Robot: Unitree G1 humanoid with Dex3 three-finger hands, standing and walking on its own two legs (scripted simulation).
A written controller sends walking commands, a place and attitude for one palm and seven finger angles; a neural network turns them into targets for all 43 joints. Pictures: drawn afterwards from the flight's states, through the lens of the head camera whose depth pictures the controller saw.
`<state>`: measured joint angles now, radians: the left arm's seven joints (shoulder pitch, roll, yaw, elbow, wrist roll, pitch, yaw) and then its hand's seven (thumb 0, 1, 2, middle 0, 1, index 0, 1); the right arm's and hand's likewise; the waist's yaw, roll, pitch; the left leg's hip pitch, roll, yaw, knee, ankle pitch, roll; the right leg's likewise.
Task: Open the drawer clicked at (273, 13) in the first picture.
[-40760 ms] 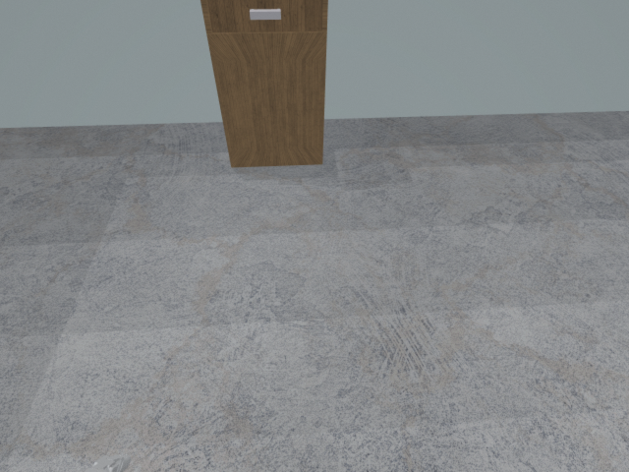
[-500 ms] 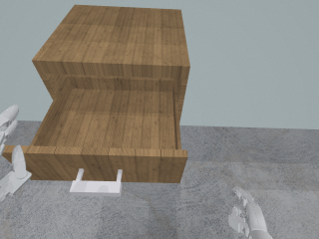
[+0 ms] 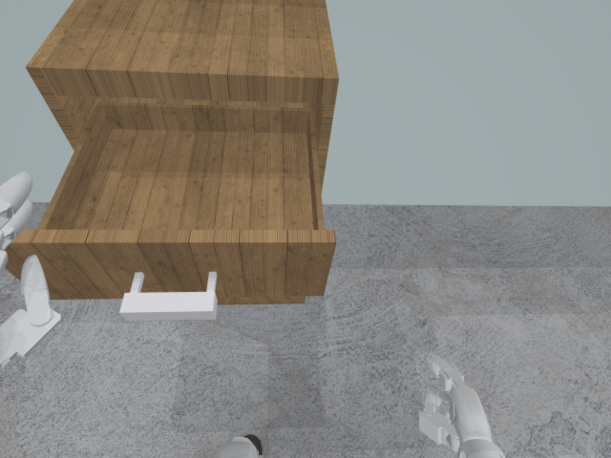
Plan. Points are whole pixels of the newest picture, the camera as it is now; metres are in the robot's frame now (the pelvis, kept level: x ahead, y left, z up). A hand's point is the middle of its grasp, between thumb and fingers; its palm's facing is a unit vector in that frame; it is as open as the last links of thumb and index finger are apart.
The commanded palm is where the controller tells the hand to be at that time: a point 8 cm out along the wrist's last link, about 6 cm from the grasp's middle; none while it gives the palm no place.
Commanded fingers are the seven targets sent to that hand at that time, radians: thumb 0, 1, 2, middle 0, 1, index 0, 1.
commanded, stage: step back with the hand held close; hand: left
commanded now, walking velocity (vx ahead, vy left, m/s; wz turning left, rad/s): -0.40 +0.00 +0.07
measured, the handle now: (173, 291) +0.32 +0.21 -0.01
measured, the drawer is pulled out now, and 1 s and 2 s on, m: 0.29 0.29 0.29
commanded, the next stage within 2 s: stop stepping back and stand still in 0.14 s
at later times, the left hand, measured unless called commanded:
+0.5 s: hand out of the picture +0.04 +0.20 +0.17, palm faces +0.36 -0.81 -0.46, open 7.4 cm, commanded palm -0.02 +0.25 +0.19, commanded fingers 0.00 0.90 0.90 -0.20 -0.30 -0.20 -0.30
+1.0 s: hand out of the picture -0.03 +0.18 +0.18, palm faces +0.42 -0.76 -0.49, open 7.4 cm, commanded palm -0.08 +0.22 +0.19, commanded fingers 0.00 0.90 0.90 -0.20 -0.30 -0.20 -0.30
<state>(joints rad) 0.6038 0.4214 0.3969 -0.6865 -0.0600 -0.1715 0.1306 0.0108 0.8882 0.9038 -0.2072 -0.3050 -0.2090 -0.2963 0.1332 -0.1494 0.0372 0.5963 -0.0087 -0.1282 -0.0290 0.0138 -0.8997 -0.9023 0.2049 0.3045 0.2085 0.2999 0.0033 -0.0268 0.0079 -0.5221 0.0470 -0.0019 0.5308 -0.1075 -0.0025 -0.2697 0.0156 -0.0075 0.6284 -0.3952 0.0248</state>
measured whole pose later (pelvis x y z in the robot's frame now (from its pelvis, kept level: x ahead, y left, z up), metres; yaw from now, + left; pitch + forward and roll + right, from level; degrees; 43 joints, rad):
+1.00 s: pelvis -0.18 -0.07 +0.01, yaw +5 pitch +0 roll +0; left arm 0.71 0.43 0.37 -0.64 -0.02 -0.16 0.17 0.01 0.88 0.90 -0.21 -0.31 -0.21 -0.30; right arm 0.33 -0.19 0.01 0.62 0.01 -0.13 -0.06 0.02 -0.90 -0.90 0.20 0.30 0.21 0.30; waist -0.03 -0.02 -0.06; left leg -0.26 0.04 0.02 0.50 -0.25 0.00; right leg -0.39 0.00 -0.09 0.80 -0.41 0.01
